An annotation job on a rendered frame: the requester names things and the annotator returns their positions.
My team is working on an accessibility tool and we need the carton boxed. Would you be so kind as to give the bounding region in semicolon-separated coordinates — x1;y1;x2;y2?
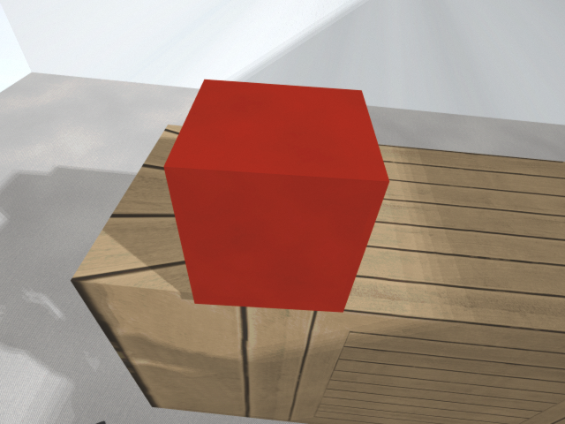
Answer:
163;79;389;313

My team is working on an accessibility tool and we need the pedestal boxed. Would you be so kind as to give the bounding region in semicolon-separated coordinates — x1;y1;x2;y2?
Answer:
71;125;565;424

